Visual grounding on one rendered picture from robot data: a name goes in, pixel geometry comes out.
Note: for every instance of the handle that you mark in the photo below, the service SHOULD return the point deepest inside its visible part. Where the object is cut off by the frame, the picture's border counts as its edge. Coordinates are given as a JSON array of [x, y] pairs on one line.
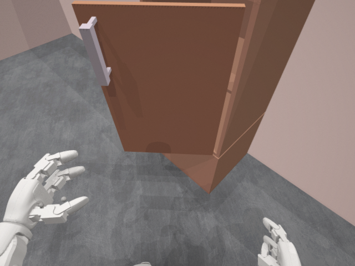
[[92, 46]]

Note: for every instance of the left robot forearm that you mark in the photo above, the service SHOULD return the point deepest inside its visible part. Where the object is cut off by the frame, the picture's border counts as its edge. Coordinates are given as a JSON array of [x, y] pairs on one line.
[[14, 238]]

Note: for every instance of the robot right hand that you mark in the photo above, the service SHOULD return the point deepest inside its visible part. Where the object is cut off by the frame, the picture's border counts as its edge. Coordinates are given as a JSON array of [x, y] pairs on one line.
[[282, 250]]

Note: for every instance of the cupboard door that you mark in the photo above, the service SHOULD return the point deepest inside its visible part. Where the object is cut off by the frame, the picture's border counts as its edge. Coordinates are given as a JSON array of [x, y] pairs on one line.
[[170, 70]]

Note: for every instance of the robot left hand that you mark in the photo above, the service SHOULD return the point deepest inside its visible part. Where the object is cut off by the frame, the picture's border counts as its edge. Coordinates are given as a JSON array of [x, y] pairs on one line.
[[23, 203]]

